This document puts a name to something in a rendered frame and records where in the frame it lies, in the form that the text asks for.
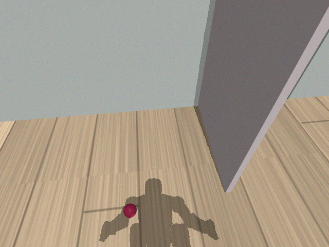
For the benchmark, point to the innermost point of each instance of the ball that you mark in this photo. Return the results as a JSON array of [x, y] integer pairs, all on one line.
[[129, 210]]

